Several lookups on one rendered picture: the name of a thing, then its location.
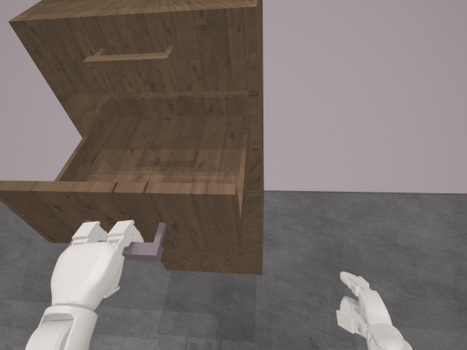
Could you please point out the left robot hand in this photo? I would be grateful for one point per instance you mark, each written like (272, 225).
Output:
(89, 270)

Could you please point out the drawer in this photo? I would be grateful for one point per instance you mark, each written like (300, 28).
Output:
(182, 160)

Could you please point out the right robot forearm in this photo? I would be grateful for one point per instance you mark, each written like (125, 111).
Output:
(383, 336)

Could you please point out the handle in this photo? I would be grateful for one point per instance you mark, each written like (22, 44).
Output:
(144, 251)
(129, 62)

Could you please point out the cabinet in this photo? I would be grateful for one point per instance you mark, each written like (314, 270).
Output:
(216, 48)

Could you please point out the right robot hand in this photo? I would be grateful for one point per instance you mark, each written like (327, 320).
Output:
(355, 316)

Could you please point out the left robot forearm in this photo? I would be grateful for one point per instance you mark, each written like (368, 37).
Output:
(64, 326)

